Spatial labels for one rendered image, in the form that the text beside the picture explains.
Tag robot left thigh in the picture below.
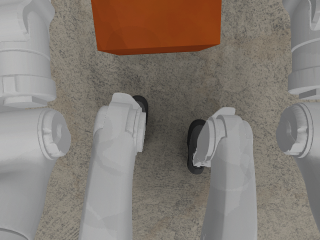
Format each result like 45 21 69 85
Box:
78 101 146 240

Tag carton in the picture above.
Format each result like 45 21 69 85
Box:
91 0 222 56

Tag right robot forearm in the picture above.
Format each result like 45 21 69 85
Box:
282 0 320 100

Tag robot left upper arm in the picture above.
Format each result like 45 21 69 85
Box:
0 107 71 240

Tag robot right upper arm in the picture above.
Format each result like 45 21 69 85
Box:
275 102 320 233

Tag left robot forearm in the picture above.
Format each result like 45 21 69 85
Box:
0 0 57 112

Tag right robot shin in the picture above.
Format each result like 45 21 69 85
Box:
192 107 253 168

